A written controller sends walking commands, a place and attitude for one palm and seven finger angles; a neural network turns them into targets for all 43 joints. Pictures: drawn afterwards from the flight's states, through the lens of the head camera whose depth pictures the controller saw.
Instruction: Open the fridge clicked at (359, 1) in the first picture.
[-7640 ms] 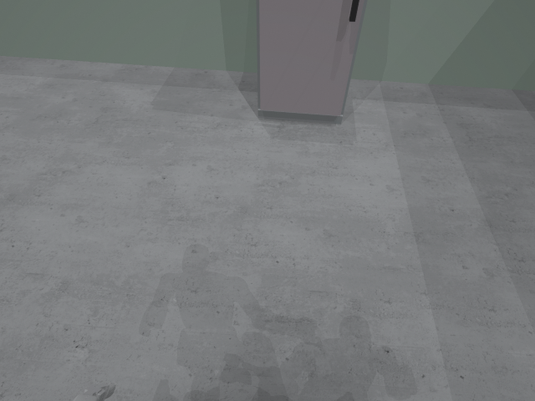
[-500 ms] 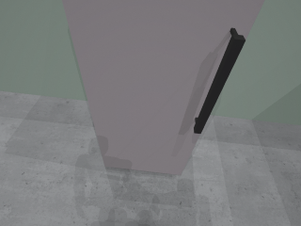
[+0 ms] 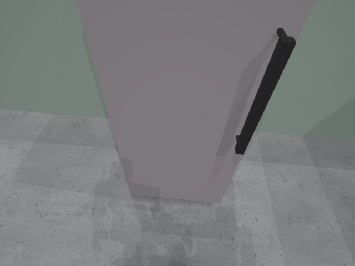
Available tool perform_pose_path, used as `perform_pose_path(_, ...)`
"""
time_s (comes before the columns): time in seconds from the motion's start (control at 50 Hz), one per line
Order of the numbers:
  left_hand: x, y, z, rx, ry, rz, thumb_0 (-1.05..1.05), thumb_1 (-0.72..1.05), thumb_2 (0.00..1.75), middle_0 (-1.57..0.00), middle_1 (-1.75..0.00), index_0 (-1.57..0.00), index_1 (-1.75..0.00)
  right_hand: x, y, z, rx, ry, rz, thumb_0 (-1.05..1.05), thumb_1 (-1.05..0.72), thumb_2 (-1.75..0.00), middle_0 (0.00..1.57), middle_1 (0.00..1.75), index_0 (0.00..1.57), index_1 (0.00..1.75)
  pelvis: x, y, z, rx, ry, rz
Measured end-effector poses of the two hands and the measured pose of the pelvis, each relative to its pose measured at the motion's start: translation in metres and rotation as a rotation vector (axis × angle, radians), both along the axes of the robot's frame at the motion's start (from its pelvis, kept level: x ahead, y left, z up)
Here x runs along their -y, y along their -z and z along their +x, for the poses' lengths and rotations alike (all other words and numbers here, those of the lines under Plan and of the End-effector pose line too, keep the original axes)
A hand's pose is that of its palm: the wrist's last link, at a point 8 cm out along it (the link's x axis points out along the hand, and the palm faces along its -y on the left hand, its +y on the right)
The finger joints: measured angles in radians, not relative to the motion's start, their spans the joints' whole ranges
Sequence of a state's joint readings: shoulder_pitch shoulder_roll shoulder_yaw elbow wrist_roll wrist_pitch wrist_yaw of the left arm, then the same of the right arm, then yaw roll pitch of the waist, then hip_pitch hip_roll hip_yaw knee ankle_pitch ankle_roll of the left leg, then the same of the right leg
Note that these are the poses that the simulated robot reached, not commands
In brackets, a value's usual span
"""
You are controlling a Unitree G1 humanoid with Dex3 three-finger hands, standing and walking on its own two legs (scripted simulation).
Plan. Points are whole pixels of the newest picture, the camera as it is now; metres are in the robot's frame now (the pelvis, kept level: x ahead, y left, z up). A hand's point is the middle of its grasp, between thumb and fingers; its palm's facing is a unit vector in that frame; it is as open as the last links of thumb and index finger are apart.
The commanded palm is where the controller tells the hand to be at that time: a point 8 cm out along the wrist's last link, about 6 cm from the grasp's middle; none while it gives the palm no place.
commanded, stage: look again from close up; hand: right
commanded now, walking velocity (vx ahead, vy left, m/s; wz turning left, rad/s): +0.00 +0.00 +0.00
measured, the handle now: (256, 103) +0.53 -0.19 +0.08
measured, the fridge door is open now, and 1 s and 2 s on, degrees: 0 0 0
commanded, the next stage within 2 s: raise the hand to about handle height in 0.30 s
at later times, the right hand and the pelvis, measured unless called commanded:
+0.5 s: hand out of the picture +0.10 -0.21 -0.11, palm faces +0.23 +0.95 -0.20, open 7.4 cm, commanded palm +0.10 -0.25 -0.07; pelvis +0.00 -0.01 +0.00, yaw -1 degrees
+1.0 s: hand out of the picture +0.15 -0.23 -0.05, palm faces +0.07 +1.00 -0.04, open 9.6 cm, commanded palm +0.13 -0.29 -0.04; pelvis -0.04 -0.02 -0.10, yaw -3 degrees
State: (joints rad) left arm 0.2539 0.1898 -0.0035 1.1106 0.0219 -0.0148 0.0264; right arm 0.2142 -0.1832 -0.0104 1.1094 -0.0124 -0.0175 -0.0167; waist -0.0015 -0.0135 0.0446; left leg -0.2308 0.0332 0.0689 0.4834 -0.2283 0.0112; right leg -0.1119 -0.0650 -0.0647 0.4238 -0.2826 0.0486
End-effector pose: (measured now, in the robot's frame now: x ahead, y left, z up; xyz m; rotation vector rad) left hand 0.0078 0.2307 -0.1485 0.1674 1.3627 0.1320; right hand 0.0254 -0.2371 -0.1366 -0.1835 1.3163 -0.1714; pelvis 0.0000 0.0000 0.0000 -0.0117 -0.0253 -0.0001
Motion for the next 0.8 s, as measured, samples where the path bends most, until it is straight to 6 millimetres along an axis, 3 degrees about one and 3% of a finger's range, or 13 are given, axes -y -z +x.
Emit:
perform_pose_path(0.42, 0.012, -0.001, -0.011, -0.030, -0.005, -0.007, 0.00, 0.91, 0.90, -0.20, -0.30, -0.20, -0.30, 0.007, 0.003, -0.008, -0.018, 0.008, 0.003, 0.01, -0.91, -0.90, 0.20, 0.30, 0.20, 0.30, 0.007, 0.000, -0.002, -0.009, 0.001, 0.007)
perform_pose_path(0.44, 0.012, -0.002, -0.007, 0.004, -0.011, -0.002, 0.00, 0.91, 0.90, -0.20, -0.30, -0.20, -0.30, 0.008, -0.002, 0.001, 0.038, 0.057, 0.011, 0.01, -0.91, -0.90, 0.20, 0.30, 0.20, 0.30, 0.009, 0.001, -0.003, -0.008, 0.000, 0.009)
perform_pose_path(0.54, 0.005, -0.018, 0.047, 0.368, -0.002, 0.051, 0.01, 0.91, 0.90, -0.21, -0.30, -0.20, -0.30, 0.015, -0.084, 0.090, 0.699, 0.119, -0.020, 0.02, -0.88, -0.88, 0.21, 0.32, 0.20, 0.32, 0.015, 0.007, -0.008, -0.032, 0.030, 0.002)
perform_pose_path(0.62, -0.002, -0.036, 0.103, 0.636, 0.060, 0.073, 0.01, 0.91, 0.90, -0.20, -0.30, -0.20, -0.30, 0.019, -0.122, 0.137, 1.123, 0.037, 0.042, 0.01, -0.82, -0.86, 0.21, 0.36, 0.20, 0.36, 0.015, 0.025, -0.018, -0.115, 0.025, -0.006)
perform_pose_path(0.7, -0.007, -0.047, 0.154, 0.836, 0.154, 0.095, 0.01, 0.91, 0.90, -0.20, -0.30, -0.20, -0.30, 0.017, -0.119, 0.139, 1.366, -0.134, 0.114, 0.01, -0.75, -0.83, 0.21, 0.40, 0.21, 0.41, 0.015, 0.056, -0.027, -0.194, 0.014, -0.012)
perform_pose_path(0.8, 0.000, -0.047, 0.195, 0.942, 0.231, 0.120, 0.01, 0.91, 0.90, -0.20, -0.30, -0.20, -0.30, 0.026, -0.075, 0.109, 1.272, -0.119, 0.192, 0.01, -0.64, -0.78, 0.22, 0.47, 0.22, 0.48, 0.018, 0.087, -0.032, -0.238, 0.023, -0.001)
